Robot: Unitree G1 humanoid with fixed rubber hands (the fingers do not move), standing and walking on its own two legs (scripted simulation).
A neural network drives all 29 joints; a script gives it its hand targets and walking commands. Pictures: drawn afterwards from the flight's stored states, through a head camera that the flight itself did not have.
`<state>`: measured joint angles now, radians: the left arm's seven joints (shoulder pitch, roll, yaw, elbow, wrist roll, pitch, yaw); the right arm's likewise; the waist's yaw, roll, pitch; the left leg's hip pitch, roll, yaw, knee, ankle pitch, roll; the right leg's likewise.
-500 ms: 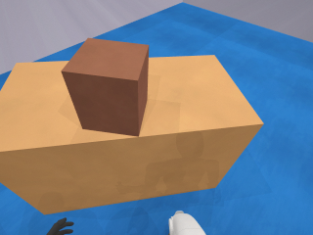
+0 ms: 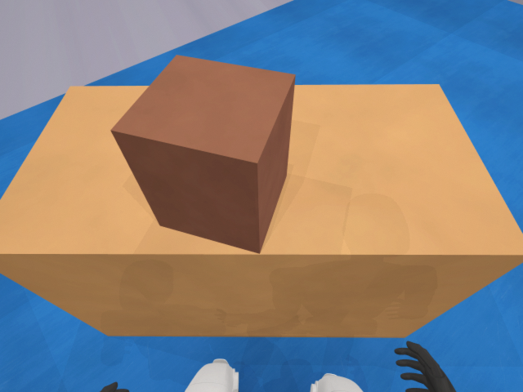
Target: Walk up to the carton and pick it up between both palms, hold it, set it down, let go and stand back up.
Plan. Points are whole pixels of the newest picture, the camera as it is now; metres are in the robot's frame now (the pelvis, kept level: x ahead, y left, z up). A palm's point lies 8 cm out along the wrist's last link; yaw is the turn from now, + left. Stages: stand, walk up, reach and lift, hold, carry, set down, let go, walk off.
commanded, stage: walk up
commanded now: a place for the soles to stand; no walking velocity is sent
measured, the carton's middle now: (220, 158) +0.49 +0.10 +0.05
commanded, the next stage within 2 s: none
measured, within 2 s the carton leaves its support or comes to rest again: neither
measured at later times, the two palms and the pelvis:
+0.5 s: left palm out of the picture +0.08 +0.27 -0.08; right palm out of the picture +0.13 -0.24 -0.08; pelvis -0.01 +0.00 +0.02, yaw +3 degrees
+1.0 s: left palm out of the picture +0.07 +0.37 -0.11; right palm (370, 368) +0.18 -0.15 -0.09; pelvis +0.04 +0.09 +0.00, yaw +5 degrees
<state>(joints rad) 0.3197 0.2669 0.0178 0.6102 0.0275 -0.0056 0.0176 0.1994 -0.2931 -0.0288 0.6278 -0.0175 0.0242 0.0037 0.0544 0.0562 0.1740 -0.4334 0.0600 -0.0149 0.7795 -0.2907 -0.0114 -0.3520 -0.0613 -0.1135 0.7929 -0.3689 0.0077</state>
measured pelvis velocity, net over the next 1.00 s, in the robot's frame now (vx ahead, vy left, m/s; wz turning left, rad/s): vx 0.04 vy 0.09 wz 0.09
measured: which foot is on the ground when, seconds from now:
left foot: down 0.00-0.60, up 0.62-0.82, down 0.84-1.00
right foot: down 0.00-0.88, up 0.90-1.00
